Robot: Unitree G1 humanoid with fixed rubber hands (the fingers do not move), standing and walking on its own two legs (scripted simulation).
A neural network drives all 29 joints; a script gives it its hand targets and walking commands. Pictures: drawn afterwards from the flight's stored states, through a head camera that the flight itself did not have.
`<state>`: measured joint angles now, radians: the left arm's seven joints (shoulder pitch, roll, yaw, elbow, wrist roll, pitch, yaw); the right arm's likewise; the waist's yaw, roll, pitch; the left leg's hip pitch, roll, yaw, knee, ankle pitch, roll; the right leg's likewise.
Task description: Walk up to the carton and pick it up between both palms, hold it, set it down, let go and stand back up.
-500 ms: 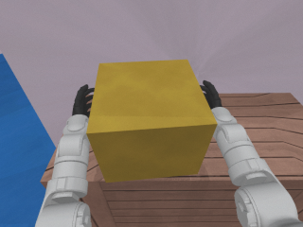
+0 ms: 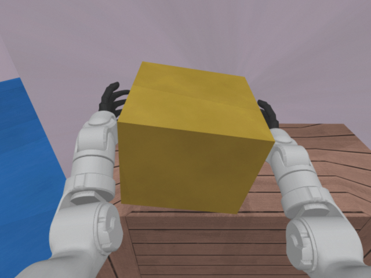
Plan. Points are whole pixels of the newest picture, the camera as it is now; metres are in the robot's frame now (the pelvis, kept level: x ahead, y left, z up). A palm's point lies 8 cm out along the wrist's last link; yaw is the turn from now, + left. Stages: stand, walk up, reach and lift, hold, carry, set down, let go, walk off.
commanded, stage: reach and lift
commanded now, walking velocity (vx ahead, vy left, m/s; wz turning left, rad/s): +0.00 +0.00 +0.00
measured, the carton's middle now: (187, 135) +0.41 +0.01 +0.17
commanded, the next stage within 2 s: hold in 1.12 s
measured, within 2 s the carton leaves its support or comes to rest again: neither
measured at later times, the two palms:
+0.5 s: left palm (99, 124) +0.40 +0.21 +0.20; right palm (253, 110) +0.43 -0.14 +0.22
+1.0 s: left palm (106, 119) +0.37 +0.18 +0.23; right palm (274, 131) +0.36 -0.17 +0.20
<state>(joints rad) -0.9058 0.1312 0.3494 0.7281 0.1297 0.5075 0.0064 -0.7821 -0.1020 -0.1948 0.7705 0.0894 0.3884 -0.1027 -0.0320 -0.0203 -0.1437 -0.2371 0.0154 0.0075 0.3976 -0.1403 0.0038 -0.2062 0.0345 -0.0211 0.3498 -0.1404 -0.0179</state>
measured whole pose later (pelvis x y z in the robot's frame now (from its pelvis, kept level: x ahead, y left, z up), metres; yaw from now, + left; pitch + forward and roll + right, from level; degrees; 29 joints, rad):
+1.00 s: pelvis -0.01 +0.01 +0.00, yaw +0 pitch -5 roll -1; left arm -0.87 0.10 0.32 0.58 0.17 0.68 0.02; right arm -0.80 -0.14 -0.20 0.72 0.14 0.51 -0.09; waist -0.04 -0.03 -0.10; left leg -0.16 0.00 0.01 0.40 -0.15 0.01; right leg -0.13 0.02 -0.02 0.33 -0.12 -0.01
